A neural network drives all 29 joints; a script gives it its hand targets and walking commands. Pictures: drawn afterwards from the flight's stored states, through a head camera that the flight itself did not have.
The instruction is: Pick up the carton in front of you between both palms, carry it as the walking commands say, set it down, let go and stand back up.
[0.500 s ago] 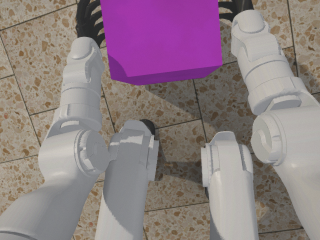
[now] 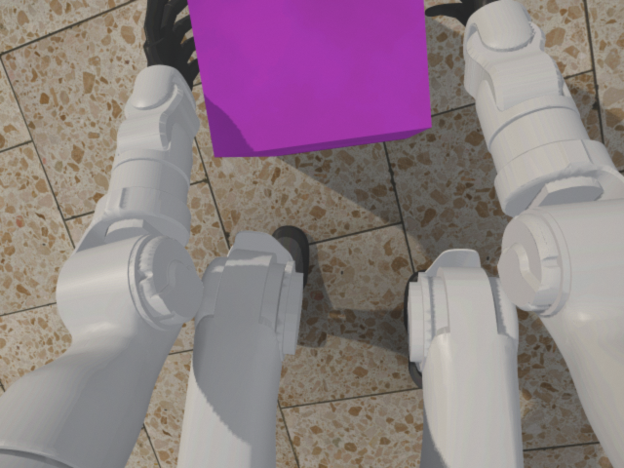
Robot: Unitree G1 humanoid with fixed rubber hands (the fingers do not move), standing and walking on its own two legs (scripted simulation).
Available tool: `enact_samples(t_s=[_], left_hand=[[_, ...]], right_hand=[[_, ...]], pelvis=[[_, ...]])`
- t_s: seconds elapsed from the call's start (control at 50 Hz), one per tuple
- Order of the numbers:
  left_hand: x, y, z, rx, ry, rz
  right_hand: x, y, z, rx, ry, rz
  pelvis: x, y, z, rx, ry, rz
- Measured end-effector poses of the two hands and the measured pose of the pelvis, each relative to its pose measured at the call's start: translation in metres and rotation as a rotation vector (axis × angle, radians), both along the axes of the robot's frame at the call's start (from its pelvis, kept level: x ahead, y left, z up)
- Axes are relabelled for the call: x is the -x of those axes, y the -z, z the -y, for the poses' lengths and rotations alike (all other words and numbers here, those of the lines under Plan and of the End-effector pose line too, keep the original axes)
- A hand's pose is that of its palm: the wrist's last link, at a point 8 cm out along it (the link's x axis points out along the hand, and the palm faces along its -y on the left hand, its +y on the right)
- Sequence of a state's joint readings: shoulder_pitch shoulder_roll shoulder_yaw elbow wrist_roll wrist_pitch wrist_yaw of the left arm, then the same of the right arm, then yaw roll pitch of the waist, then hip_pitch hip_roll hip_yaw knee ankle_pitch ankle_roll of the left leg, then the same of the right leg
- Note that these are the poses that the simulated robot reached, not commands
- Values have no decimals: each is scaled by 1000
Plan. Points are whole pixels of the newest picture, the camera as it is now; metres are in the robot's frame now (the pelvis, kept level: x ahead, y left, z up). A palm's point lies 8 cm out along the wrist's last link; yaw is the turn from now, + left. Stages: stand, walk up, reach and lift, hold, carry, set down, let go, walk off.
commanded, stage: set down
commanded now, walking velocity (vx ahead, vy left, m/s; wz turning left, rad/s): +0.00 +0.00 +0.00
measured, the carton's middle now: (321, 62) +0.51 +0.07 -0.25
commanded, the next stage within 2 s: let go in 1.26 s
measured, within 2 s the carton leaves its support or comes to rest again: neither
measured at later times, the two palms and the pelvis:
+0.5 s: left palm (114, 57) +0.48 +0.24 -0.10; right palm out of the picture +0.57 -0.12 -0.10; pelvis +0.00 +0.01 +0.03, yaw +0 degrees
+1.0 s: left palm out of the picture +0.48 +0.26 +0.05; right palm out of the picture +0.57 -0.13 +0.05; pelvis +0.02 +0.01 +0.15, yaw -1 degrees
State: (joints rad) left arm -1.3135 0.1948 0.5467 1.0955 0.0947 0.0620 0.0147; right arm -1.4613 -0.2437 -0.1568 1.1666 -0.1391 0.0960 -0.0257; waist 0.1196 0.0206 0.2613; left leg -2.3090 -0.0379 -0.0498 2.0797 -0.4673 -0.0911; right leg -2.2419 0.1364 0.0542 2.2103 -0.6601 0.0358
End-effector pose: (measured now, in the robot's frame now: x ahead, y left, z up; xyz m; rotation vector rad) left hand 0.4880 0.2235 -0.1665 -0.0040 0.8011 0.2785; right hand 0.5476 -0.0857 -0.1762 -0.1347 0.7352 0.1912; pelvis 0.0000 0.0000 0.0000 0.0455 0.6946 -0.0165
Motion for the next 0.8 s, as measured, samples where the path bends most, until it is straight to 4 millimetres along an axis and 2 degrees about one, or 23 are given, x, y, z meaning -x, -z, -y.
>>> enact_samples(t_s=[0.14,0.2,0.26,0.34,0.4,0.5,0.6,0.8], left_hand=[[13,17,-22,-40,-58,-20],[11,18,-31,-47,-65,6],[5,13,-34,-45,-67,43],[-2,-4,-30,-27,-67,106],[-3,-24,-23,-12,-66,147],[3,-65,-21,-11,-75,154],[7,-102,-26,-16,-81,153],[3,-158,-27,-23,-72,171]], right_hand=[[4,21,41,67,76,-3],[0,21,46,63,79,16],[-6,13,42,46,79,51],[-14,-9,36,37,84,104],[-17,-34,33,42,88,133],[-18,-80,32,60,102,120],[-20,-117,34,60,111,98],[-22,-167,39,55,108,112]], pelvis=[[2,0,-4,-1,4,8],[3,2,-6,-1,7,10],[3,3,-8,0,7,10],[4,2,-10,4,-1,11],[4,-5,-10,11,-7,14],[3,-30,-10,22,-10,-7],[1,-58,-10,28,-14,-53],[-7,-102,-12,31,-15,-117]])
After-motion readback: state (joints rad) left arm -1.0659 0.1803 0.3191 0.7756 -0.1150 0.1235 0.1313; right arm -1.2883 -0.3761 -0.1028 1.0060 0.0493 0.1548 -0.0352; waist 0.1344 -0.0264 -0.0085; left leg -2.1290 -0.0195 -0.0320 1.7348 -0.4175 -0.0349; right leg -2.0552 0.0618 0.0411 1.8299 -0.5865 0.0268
